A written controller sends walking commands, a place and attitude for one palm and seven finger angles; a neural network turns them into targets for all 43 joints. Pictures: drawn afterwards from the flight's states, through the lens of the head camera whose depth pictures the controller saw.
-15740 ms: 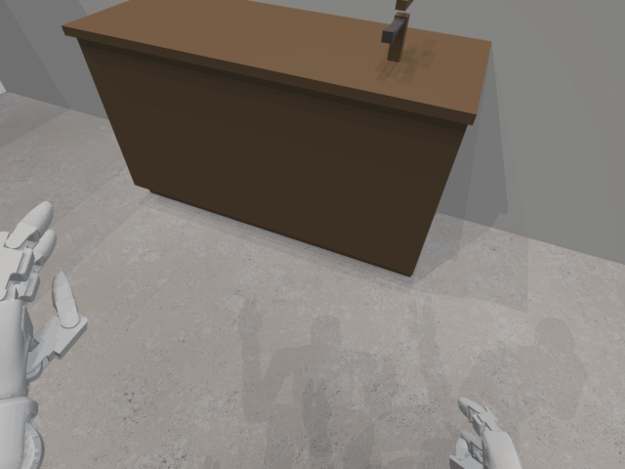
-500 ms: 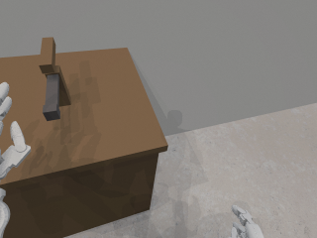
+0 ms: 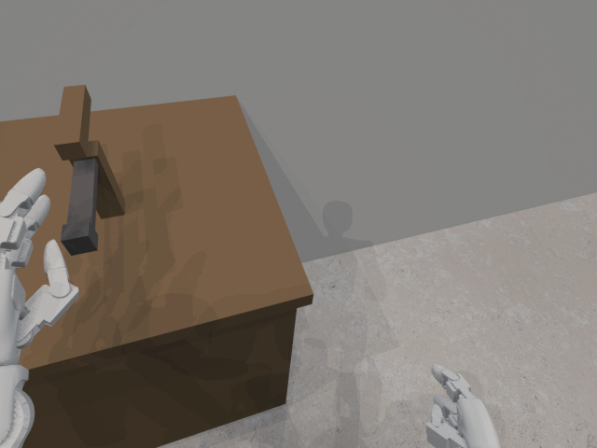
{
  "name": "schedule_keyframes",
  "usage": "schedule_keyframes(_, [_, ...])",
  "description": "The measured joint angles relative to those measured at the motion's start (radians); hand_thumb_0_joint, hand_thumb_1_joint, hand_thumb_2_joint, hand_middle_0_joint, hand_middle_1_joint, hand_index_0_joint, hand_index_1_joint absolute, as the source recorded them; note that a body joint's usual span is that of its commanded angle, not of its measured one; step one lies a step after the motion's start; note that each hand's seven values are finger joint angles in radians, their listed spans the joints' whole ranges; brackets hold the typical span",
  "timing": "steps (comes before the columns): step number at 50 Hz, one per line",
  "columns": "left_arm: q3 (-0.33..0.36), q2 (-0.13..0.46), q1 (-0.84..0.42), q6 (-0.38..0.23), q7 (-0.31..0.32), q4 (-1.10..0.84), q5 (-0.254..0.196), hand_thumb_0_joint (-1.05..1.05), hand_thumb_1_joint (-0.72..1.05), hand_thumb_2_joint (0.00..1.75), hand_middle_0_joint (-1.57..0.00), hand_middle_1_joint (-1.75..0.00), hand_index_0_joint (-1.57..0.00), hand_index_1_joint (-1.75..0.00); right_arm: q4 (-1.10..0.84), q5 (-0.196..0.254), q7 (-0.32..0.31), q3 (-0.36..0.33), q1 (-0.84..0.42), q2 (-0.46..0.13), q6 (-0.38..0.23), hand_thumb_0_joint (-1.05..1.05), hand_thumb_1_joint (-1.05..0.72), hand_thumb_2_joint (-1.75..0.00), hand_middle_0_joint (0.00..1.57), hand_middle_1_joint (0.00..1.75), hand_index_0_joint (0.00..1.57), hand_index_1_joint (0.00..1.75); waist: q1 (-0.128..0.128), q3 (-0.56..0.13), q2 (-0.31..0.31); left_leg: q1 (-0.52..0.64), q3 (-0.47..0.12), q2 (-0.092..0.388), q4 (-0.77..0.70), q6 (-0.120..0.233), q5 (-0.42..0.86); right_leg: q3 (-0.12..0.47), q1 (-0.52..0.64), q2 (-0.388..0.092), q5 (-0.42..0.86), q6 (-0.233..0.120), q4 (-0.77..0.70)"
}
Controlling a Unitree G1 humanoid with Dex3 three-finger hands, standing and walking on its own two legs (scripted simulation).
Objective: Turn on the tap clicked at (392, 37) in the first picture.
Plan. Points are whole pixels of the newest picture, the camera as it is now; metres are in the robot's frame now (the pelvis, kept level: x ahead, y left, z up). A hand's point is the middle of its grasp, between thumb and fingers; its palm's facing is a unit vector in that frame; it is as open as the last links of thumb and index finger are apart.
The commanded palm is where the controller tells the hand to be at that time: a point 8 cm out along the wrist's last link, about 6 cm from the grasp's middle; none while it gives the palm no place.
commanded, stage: look again from close up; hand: left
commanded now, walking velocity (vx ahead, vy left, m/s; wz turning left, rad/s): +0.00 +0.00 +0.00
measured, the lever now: (80, 237) +0.30 +0.29 +0.13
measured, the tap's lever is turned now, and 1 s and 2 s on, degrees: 0 0 0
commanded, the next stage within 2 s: shuffle to correct the standing spot in 0.06 s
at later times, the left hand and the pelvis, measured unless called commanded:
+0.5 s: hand (89, 312) +0.20 +0.22 +0.16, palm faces +0.37 -0.85 -0.38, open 7.4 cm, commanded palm +0.14 +0.26 +0.17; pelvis -0.02 -0.02 +0.00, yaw -1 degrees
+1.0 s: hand (39, 341) +0.16 +0.24 +0.17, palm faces +0.43 -0.82 -0.38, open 7.4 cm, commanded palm +0.11 +0.27 +0.17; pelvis -0.05 -0.01 -0.01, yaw +0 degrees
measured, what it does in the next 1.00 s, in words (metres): steps on the spot: right foot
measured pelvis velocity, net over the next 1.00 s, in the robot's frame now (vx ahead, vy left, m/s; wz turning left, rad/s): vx -0.05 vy -0.01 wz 0.01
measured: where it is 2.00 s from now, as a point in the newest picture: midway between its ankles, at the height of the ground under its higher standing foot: outside the picture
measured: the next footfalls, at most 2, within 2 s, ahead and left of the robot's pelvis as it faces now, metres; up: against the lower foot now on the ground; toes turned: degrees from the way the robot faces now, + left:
right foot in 1.00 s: -0.03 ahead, -0.10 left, +0.00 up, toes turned +0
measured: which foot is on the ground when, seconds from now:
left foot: down 0.00-1.00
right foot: down 0.00-0.84, up 0.86-0.98, down 1.00-1.00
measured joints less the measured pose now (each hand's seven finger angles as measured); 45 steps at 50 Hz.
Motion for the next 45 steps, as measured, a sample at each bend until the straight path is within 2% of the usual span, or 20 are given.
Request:
schedule_keyframes(7, [-0.001,0.003,0.018,0.018,0.006,0.009,-0.009,0.02,0.89,0.89,-0.21,-0.30,-0.21,-0.31,-0.003,0.006,-0.010,-0.008,-0.001,-0.005,0.023,0.01,-0.90,-0.90,0.20,0.30,0.21,0.30,-0.002,-0.004,0.004,0.009,-0.006,0.004,0.004,-0.006,-0.009,-0.005,0.009,0.004,-0.011,-0.006,0.005])
schedule_keyframes(16, [-0.003,0.000,0.004,0.024,0.016,-0.002,-0.016,0.02,0.89,0.89,-0.21,-0.30,-0.20,-0.31,-0.016,0.009,-0.019,-0.006,-0.009,0.002,0.032,0.01,-0.90,-0.90,0.20,0.30,0.21,0.30,0.008,0.007,0.005,0.002,-0.004,0.012,-0.006,-0.015,0.004,-0.003,-0.003,0.012,-0.001,-0.013,0.003])
schedule_keyframes(31, [0.018,0.024,0.047,-0.013,0.002,-0.070,-0.028,0.02,0.89,0.89,-0.21,-0.30,-0.21,-0.31,-0.045,0.009,-0.013,-0.017,-0.031,0.009,0.039,0.01,-0.90,-0.90,0.20,0.30,0.21,0.30,0.008,0.052,0.027,-0.124,-0.009,0.051,0.075,-0.038,0.032,-0.009,-0.126,0.048,0.037,-0.041,0.070])
schedule_keyframes(36, [0.005,0.002,0.077,0.009,0.022,-0.064,-0.025,0.02,0.89,0.89,-0.22,-0.30,-0.21,-0.31,-0.009,0.011,-0.028,-0.023,0.005,-0.019,0.047,0.01,-0.90,-0.90,0.20,0.30,0.21,0.30,0.000,0.014,0.035,-0.152,-0.036,0.025,0.144,-0.038,-0.094,-0.005,-0.138,0.043,0.036,-0.042,0.082])
schedule_keyframes(39, [-0.002,-0.005,0.069,0.033,0.035,-0.038,-0.017,0.02,0.89,0.89,-0.22,-0.30,-0.21,-0.31,0.022,0.013,-0.038,-0.026,0.026,-0.032,0.050,0.01,-0.90,-0.90,0.20,0.30,0.21,0.30,-0.011,0.000,0.031,-0.129,-0.035,0.012,0.134,-0.026,-0.055,-0.007,-0.130,0.028,0.005,-0.034,0.111])
schedule_keyframes(42, [-0.004,-0.009,0.042,0.049,0.041,-0.002,-0.007,0.02,0.89,0.89,-0.22,-0.30,-0.21,-0.31,0.039,0.017,-0.044,-0.030,0.052,-0.033,0.048,0.01,-0.90,-0.90,0.20,0.30,0.21,0.30,-0.022,-0.015,0.028,-0.101,-0.033,0.005,0.111,-0.006,-0.004,-0.002,-0.125,0.024,-0.114,-0.024,0.161])
schedule_keyframes(45, [0.007,0.003,0.000,0.056,0.034,0.024,0.006,0.02,0.89,0.89,-0.22,-0.30,-0.21,-0.31,0.034,0.019,-0.041,-0.037,0.080,-0.010,0.037,0.01,-0.90,-0.90,0.20,0.30,0.20,0.30,-0.040,-0.024,0.022,-0.085,-0.045,-0.006,0.073,0.006,0.028,0.013,-0.139,0.040,-0.171,-0.020,0.299])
